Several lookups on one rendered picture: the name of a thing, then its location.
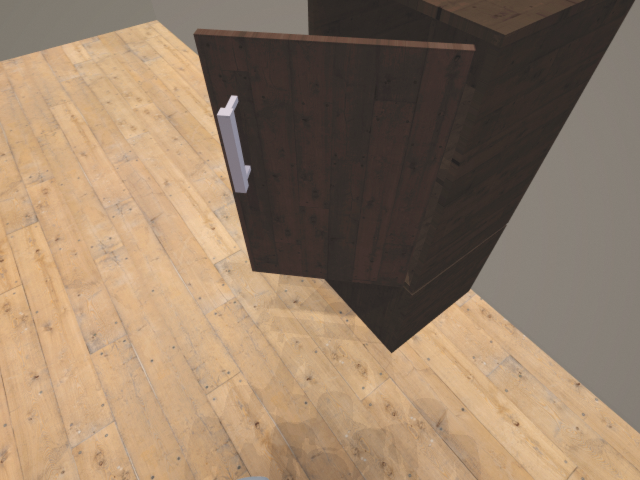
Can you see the cupboard door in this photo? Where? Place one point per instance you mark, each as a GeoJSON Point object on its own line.
{"type": "Point", "coordinates": [345, 138]}

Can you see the handle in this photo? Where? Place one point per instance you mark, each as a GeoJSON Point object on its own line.
{"type": "Point", "coordinates": [228, 127]}

